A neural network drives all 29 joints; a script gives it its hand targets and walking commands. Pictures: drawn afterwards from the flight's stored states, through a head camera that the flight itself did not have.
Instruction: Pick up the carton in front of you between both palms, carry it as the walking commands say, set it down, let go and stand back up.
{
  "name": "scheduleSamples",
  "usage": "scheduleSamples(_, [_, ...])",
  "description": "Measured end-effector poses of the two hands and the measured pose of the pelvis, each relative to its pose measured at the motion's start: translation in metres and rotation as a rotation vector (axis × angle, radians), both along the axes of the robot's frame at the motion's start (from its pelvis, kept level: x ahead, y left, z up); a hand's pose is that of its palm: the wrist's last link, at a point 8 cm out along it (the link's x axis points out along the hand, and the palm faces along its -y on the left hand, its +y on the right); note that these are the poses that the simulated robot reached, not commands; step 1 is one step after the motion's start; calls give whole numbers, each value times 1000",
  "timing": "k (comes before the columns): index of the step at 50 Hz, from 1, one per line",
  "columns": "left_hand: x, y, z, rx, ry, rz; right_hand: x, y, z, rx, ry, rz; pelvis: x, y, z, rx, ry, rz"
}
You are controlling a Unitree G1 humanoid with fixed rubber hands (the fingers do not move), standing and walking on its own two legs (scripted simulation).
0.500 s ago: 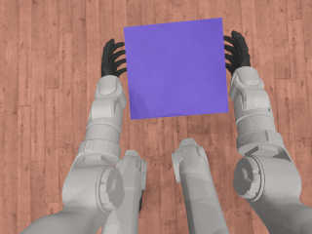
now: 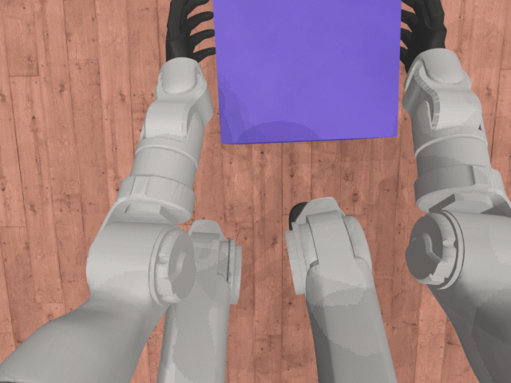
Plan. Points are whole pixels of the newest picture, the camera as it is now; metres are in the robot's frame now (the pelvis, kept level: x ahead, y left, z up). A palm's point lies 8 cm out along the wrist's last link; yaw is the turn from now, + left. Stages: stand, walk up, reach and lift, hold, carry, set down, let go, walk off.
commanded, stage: set down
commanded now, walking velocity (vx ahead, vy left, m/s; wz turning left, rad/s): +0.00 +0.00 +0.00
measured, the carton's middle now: (296, 76) +0.50 -0.13 -0.24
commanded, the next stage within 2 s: none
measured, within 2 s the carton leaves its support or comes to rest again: rests again in 0.44 s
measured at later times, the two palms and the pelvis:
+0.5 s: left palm (179, 66) +0.52 +0.03 -0.18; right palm (406, 67) +0.47 -0.27 -0.18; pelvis +0.00 +0.01 -0.01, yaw +0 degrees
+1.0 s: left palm (175, 63) +0.53 +0.03 -0.18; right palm (404, 65) +0.47 -0.27 -0.19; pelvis -0.01 +0.01 -0.03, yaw +0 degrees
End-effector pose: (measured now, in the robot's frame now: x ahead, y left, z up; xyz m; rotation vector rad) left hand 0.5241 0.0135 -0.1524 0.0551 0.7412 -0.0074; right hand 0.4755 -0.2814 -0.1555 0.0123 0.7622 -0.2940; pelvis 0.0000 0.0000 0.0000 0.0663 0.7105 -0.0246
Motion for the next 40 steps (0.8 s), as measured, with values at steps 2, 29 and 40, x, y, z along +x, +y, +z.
scheduleSamples(2, [1, 1, -2, -1, -4, -1, 2, 0, 0, -2, -1, 2, 0, 0, -2, -5, 1, 3])
scheduleSamples(29, [3, 15, -28, 23, 40, -71, -7, 12, -30, 36, 62, 66, -4, 10, -14, -37, -32, 28])
scheduleSamples(40, [4, 17, -29, 11, 35, -109, -7, 10, -31, 51, 51, 79, -8, 11, -20, -41, -54, 27])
